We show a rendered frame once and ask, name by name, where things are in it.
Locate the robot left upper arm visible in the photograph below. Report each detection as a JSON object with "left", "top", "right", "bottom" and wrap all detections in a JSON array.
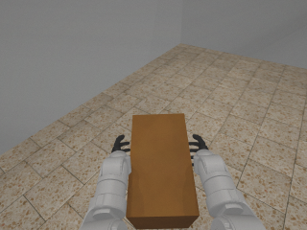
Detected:
[{"left": 80, "top": 218, "right": 129, "bottom": 230}]

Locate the right robot forearm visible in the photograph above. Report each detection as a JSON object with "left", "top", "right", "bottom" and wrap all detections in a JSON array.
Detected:
[{"left": 193, "top": 149, "right": 267, "bottom": 230}]

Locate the robot left hand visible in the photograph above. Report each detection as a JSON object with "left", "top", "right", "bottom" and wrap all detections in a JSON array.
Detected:
[{"left": 111, "top": 134, "right": 130, "bottom": 153}]

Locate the left robot forearm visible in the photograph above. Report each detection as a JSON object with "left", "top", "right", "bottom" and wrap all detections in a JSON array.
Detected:
[{"left": 79, "top": 150, "right": 131, "bottom": 230}]

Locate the carton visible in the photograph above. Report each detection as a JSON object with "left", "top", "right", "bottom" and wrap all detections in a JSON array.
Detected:
[{"left": 126, "top": 113, "right": 200, "bottom": 230}]

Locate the robot right upper arm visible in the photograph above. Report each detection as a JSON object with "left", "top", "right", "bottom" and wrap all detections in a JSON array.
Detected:
[{"left": 210, "top": 214, "right": 266, "bottom": 230}]

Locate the robot right hand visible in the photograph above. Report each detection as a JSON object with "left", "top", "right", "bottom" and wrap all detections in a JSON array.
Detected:
[{"left": 188, "top": 134, "right": 208, "bottom": 167}]

